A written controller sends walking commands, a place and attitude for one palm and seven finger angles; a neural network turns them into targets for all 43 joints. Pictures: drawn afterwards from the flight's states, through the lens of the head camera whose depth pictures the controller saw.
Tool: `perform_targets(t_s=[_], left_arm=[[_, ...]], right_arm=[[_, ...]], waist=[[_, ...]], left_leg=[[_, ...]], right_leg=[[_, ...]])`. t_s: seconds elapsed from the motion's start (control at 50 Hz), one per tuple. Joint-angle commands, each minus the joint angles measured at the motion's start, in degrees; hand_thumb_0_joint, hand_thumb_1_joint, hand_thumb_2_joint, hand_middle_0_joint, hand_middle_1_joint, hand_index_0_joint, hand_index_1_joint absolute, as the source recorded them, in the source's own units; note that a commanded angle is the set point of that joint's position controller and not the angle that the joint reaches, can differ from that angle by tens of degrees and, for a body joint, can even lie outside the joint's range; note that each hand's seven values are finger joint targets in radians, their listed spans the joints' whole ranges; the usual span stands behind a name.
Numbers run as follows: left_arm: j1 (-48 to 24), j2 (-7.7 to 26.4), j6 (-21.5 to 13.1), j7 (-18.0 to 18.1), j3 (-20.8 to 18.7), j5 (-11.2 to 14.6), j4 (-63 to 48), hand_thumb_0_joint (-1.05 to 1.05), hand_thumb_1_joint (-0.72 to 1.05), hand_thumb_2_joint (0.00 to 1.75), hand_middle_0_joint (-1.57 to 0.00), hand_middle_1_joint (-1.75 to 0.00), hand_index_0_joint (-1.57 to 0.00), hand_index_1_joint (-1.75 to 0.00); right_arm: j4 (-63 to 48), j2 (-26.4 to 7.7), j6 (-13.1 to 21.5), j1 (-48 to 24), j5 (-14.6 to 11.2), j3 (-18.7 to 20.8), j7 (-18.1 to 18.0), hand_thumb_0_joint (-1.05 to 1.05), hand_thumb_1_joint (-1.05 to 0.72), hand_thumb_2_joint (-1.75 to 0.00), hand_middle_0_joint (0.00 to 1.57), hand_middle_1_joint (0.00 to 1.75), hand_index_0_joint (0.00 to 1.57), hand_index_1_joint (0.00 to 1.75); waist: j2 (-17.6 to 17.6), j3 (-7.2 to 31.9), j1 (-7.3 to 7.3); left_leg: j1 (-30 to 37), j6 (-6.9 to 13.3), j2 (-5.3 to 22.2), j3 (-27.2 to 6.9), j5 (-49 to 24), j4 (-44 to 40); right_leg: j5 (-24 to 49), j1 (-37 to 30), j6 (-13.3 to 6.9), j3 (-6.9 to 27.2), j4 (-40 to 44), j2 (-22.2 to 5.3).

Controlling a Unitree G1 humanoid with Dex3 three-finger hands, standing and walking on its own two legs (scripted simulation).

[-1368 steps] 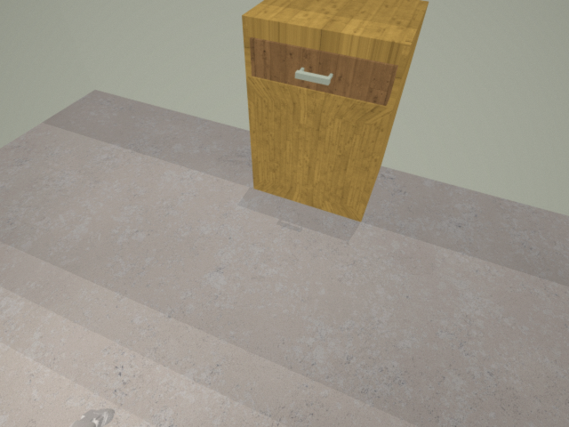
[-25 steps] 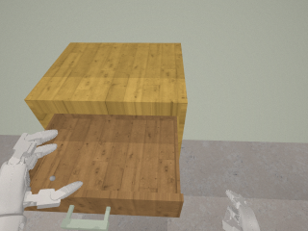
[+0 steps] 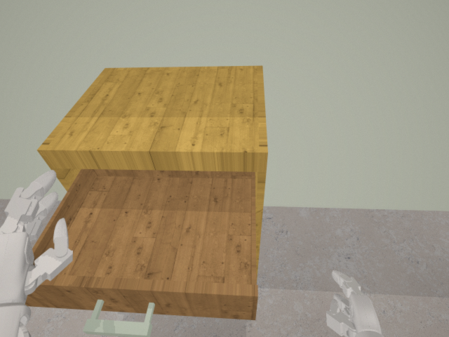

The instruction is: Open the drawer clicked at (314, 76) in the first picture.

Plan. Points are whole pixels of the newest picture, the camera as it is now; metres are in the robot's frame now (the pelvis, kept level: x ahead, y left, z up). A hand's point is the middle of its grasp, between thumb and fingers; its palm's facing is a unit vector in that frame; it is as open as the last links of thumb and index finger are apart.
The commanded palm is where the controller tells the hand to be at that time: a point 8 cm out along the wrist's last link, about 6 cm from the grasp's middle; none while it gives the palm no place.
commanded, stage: draw the hand back to the body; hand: left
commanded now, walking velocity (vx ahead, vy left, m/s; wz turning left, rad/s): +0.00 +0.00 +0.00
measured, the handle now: (121, 317) +0.17 +0.24 -0.09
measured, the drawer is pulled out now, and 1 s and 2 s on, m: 0.30 0.30 0.30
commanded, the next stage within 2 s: step back with the hand held close in 0.04 s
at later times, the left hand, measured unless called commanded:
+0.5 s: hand (58, 264) +0.17 +0.24 +0.14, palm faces +0.23 -0.82 -0.53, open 7.4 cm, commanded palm +0.10 +0.29 +0.17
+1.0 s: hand (11, 303) +0.11 +0.27 +0.15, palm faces +0.34 -0.84 -0.43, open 7.5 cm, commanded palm +0.04 +0.32 +0.17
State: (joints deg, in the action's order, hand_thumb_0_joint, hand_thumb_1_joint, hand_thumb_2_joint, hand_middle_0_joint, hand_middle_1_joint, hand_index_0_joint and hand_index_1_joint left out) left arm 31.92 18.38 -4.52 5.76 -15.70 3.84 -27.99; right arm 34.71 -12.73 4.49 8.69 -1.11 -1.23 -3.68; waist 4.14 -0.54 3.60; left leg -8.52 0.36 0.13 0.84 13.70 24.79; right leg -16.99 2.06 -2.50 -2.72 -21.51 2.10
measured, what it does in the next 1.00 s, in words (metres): shifts its weight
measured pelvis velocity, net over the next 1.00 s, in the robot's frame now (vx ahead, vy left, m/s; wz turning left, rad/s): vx -0.08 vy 0.04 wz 0.01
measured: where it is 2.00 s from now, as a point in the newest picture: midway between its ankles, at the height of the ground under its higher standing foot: outside the picture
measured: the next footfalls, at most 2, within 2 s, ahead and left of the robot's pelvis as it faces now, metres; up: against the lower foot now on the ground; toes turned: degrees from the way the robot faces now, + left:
right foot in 1.36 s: -0.25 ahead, -0.15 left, +0.00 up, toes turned +8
left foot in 1.58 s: -0.13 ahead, +0.10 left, +0.00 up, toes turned -1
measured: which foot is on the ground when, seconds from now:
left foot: down 0.00-1.00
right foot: down 0.00-1.00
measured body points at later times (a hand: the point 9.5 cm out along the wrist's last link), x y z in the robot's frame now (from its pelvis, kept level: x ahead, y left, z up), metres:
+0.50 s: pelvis -0.03 +0.02 +0.00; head +0.01 +0.01 +0.44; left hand +0.15 +0.29 +0.17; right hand +0.16 -0.23 -0.08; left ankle +0.00 +0.12 -0.74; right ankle -0.06 -0.09 -0.74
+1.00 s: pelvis -0.08 +0.04 -0.02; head -0.04 +0.06 +0.43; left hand +0.09 +0.31 +0.18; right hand +0.10 -0.20 -0.10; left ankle +0.00 +0.12 -0.74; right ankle -0.06 -0.09 -0.74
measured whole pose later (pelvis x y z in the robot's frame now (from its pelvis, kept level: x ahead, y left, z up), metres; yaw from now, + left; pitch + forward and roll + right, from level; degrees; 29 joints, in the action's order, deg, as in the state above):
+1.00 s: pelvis -0.08 +0.04 -0.02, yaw +1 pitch +2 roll -3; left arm 36.3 21.9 -11.9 8.4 -21.1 2.7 -39.7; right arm 32.5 -11.6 3.3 10.0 -1.1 -0.2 -3.5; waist 0.4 -3.2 -0.1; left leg -27.3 2.1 -0.1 0.0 12.4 37.1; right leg -15.0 20.1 -0.5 -4.1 -33.2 1.5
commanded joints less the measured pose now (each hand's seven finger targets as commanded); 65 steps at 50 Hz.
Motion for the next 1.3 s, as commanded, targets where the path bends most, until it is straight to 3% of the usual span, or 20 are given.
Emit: perform_targets(t_s=[0.0,0.12,0.14,0.16,0.2,0.24,0.3,0.42,0.52,0.68,0.78,0.86,0.9,0.96,1.02,1.04,1.06,1.1,1.22,1.28], left_arm=[[-3.29,9.9,-3.44,1.4,-6.93,0.42,-11.78,0.0,0.9,0.9,-0.2,-0.3,-0.2,-0.3],[-4.29,10.34,-3.89,1.31,-6.94,0.39,-12.96,0.0,0.9,0.9,-0.2,-0.3,-0.2,-0.3],[-12.12,20.09,-6.29,1.94,-16.43,-0.02,-19.34,0.0,0.9,0.9,-0.2,-0.3,-0.2,-0.3],[-5.89,14.36,-6.54,1.26,-12.77,-0.29,-12.12,0.0,0.9,0.9,-0.2,-0.3,-0.2,-0.3],[-0.39,10.69,-6.46,0.4,-9.57,-0.67,-10.46,0.0,0.9,0.9,-0.2,-0.3,-0.2,-0.3],[1.87,11.19,-7.16,0.37,-10.06,-0.8,-12.11,0.0,0.9,0.9,-0.2,-0.3,-0.2,-0.3],[5.22,11.95,-7.19,0.67,-10.99,-0.69,-14.66,0.0,0.9,0.9,-0.2,-0.3,-0.2,-0.3],[6.74,15.11,-7.7,1.83,-13.75,-0.31,-19.93,0.0,0.9,0.9,-0.2,-0.3,-0.2,-0.3],[8.03,15.25,-8.32,2.42,-14.4,-0.16,-20.91,0.0,0.9,0.9,-0.2,-0.3,-0.2,-0.3],[7.16,13.46,-9.65,3.0,-14.26,-0.78,-20.95,0.0,0.9,0.9,-0.2,-0.3,-0.2,-0.3],[5.73,12.8,-10.05,3.17,-13.79,-0.64,-20.94,0.0,0.9,0.9,-0.2,-0.3,-0.2,-0.3],[3.64,12.47,-10.54,3.73,-11.94,-0.45,-22.3,0.0,0.9,0.9,-0.2,-0.3,-0.2,-0.3],[2.86,13.01,-10.61,4.36,-12.08,-0.61,-22.51,0.0,0.9,0.9,-0.2,-0.3,-0.2,-0.3],[2.87,13.92,-10.59,4.53,-13.11,-0.59,-23.91,0.0,0.9,0.9,-0.2,-0.3,-0.2,-0.3],[5.42,15.55,-11.37,4.22,-16.31,-1.28,-23.43,0.0,0.9,0.9,-0.2,-0.3,-0.2,-0.3],[5.22,15.37,-11.39,4.15,-16.6,-1.34,-24.27,0.0,0.9,0.9,-0.2,-0.3,-0.2,-0.3],[4.83,14.76,-11.65,4.09,-15.79,-1.0,-24.91,0.0,0.9,0.9,-0.2,-0.3,-0.2,-0.3],[7.16,13.2,-11.74,3.85,-14.67,-0.46,-24.24,0.0,0.9,0.9,-0.2,-0.3,-0.2,-0.3],[7.27,14.56,-11.68,2.48,-14.48,0.36,-25.1,0.0,0.9,0.9,-0.2,-0.3,-0.2,-0.3],[8.56,15.59,-12.07,1.27,-16.03,1.44,-25.34,0.0,0.9,0.9,-0.2,-0.3,-0.2,-0.3]], right_arm=[[-9.74,-5.19,2.73,-8.12,0.15,2.18,-0.73,0.0,-0.9,-0.9,0.2,0.3,0.2,0.3],[-9.69,-5.41,2.98,-8.74,0.05,2.38,-0.84,0.0,-0.9,-0.9,0.2,0.3,0.2,0.3],[-11.76,-6.56,1.82,-6.7,-0.01,2.26,-0.7,0.0,-0.9,-0.9,0.2,0.3,0.2,0.3],[-10.1,-5.06,0.79,-6.3,0.32,2.35,-0.6,0.0,-0.9,-0.9,0.2,0.3,0.2,0.3],[-11.27,-5.88,-0.67,-6.58,0.13,2.96,-0.24,0.0,-0.9,-0.9,0.2,0.3,0.2,0.3],[-11.89,-6.21,-1.36,-7.17,0.09,3.31,-0.23,0.0,-0.9,-0.9,0.2,0.3,0.2,0.3],[-13.17,-6.36,-2.81,-7.04,-0.29,4.05,-0.03,0.0,-0.9,-0.9,0.2,0.3,0.2,0.3],[-14.18,-6.21,-3.65,-7.06,-0.49,4.59,-0.73,0.0,-0.9,-0.9,0.2,0.3,0.2,0.3],[-14.15,-6.26,-2.66,-6.89,-0.36,4.85,-1.0,0.0,-0.9,-0.9,0.2,0.3,0.2,0.3],[-14.07,-6.75,0.53,-4.97,-0.33,4.46,-0.82,0.0,-0.9,-0.9,0.2,0.3,0.2,0.3],[-13.54,-6.5,1.78,-3.74,-0.4,4.35,-0.57,0.0,-0.9,-0.9,0.2,0.3,0.2,0.3],[-12.15,-6.28,2.06,-2.81,-0.1,4.46,-0.47,0.0,-0.9,-0.9,0.2,0.3,0.2,0.3],[-10.83,-5.65,1.87,-2.75,0.23,4.31,-0.61,0.0,-0.9,-0.9,0.2,0.3,0.2,0.3],[-11.1,-5.88,1.38,-4.02,0.25,4.24,-0.88,0.0,-0.9,-0.9,0.2,0.3,0.2,0.3],[-12.72,-6.31,2.35,-6.04,0.41,4.43,-1.08,0.0,-0.9,-0.9,0.2,0.3,0.2,0.3],[-12.51,-5.26,2.71,-4.66,1.1,4.35,-0.92,0.0,-0.9,-0.9,0.2,0.3,0.2,0.3],[-12.02,-4.91,3.17,-3.99,1.15,4.6,-0.74,0.0,-0.9,-0.9,0.2,0.3,0.2,0.3],[-10.22,-5.55,4.14,-2.77,1.38,4.99,-0.08,0.0,-0.9,-0.9,0.2,0.3,0.2,0.3],[-8.18,-6.68,5.48,-3.34,1.68,4.45,0.96,0.0,-0.9,-0.9,0.2,0.3,0.2,0.3],[-8.64,-6.85,5.26,-4.66,1.43,4.03,1.48,0.0,-0.9,-0.9,0.2,0.3,0.2,0.3]], waist=[[-2.3,4.53,-0.21],[-0.55,4.63,-0.24],[-1.98,-1.66,-2.02],[-6.93,-0.88,-2.52],[-8.0,2.84,-2.68],[-4.22,6.14,-2.57],[-3.88,9.64,-2.58],[-1.33,10.72,-2.81],[0.16,9.94,-2.84],[3.07,6.62,-3.25],[-1.86,6.06,-3.75],[-6.51,4.37,-4.89],[-7.3,4.75,-5.13],[-2.38,4.66,-4.82],[12.75,6.01,-3.74],[11.55,6.86,-3.8],[6.88,7.14,-3.84],[4.06,9.13,-3.51],[8.07,13.16,-3.33],[8.55,15.21,-2.72]], left_leg=[[7.61,1.49,1.78,-0.32,-15.92,-0.45],[8.04,1.46,1.5,-0.19,-15.24,-0.49],[2.97,2.38,2.06,-2.08,-11.86,1.86],[2.18,2.41,2.05,-2.71,-11.4,2.88],[2.14,2.53,2.2,-1.55,-13.99,4.4],[2.82,2.57,2.63,-1.15,-17.62,3.84],[2.18,2.55,3.85,-1.5,-22.52,3.96],[-0.55,2.36,5.6,-4.18,-23.07,2.35],[-5.14,2.79,7.14,-6.33,-15.46,0.0],[-22.62,4.92,10.86,-10.99,10.45,-6.8],[-22.62,3.8,8.28,-9.36,14.05,-2.07],[-10.93,1.24,3.14,-6.28,11.03,9.93],[-6.68,0.36,1.47,-4.56,7.22,15.24],[-9.13,1.09,4.71,-8.9,3.2,5.74],[-25.76,5.84,16.79,-22.16,17.28,-15.39],[-25.49,7.03,18.1,-23.02,16.74,-16.35],[-20.98,7.49,17.7,-21.06,9.4,-13.07],[-10.56,7.44,16.26,-16.35,-3.97,-8.44],[1.24,6.33,14.32,-12.37,-22.38,-4.74],[2.15,5.23,13.62,-10.92,-24.18,-3.56]], right_leg=[[20.22,6.51,1.74,1.37,3.93,-3.85],[19.16,6.84,1.67,1.87,4.79,-3.76],[23.46,13.28,2.18,7.97,7.4,-6.47],[25.21,12.32,2.33,6.51,6.78,-7.34],[31.25,10.1,3.6,6.13,4.49,-8.23],[32.2,9.15,3.74,6.0,2.44,-8.36],[31.4,7.38,3.54,5.12,-0.11,-8.02],[22.41,8.81,2.39,4.25,-2.94,-7.04],[14.59,9.62,2.38,3.62,-4.7,-5.75],[3.57,4.07,2.79,2.79,-12.63,-3.6],[2.63,7.67,2.15,5.59,-8.61,-5.11],[-5.82,23.04,-1.51,12.06,2.2,-10.87],[-3.13,27.0,-2.93,12.48,3.13,-13.7],[2.41,23.15,-1.02,7.4,-3.23,-9.1],[-7.33,8.01,3.03,1.88,-24.55,0.03],[-9.68,8.96,2.75,3.34,-30.95,-0.15],[-10.84,12.85,2.46,4.1,-31.8,-0.73],[-12.2,18.33,2.87,3.03,-28.61,-1.05],[-9.19,17.7,3.29,1.23,-14.77,0.06],[-4.38,13.49,2.72,0.74,-6.54,0.29]])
